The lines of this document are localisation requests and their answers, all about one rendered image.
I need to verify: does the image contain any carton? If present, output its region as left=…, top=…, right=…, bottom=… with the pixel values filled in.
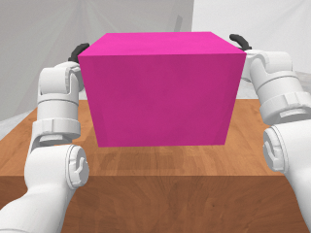
left=78, top=31, right=247, bottom=148

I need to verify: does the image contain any right robot upper arm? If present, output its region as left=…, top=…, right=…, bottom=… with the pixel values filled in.
left=262, top=119, right=311, bottom=233

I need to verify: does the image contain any right robot forearm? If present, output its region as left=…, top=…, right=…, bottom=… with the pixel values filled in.
left=241, top=50, right=311, bottom=126

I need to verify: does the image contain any pedestal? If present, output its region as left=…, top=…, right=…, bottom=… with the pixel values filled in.
left=0, top=99, right=310, bottom=233

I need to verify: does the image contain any left robot upper arm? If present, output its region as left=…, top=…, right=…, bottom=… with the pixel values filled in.
left=0, top=144, right=89, bottom=233

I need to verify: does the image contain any left robot forearm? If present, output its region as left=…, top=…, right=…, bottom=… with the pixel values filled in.
left=24, top=61, right=85, bottom=187

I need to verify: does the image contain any left robot hand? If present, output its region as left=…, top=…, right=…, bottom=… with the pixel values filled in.
left=68, top=43, right=89, bottom=64

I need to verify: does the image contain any right robot hand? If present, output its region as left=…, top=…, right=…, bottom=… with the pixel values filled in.
left=229, top=34, right=252, bottom=51

